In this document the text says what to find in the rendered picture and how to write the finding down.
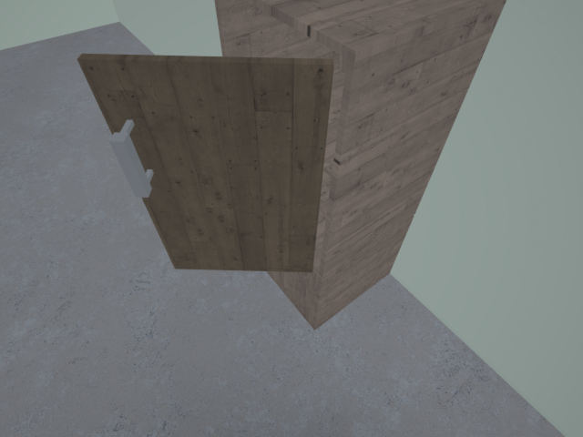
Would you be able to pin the cupboard door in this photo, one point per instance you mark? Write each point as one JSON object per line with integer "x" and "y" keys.
{"x": 237, "y": 148}

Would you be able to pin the handle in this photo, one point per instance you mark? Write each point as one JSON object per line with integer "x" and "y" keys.
{"x": 127, "y": 156}

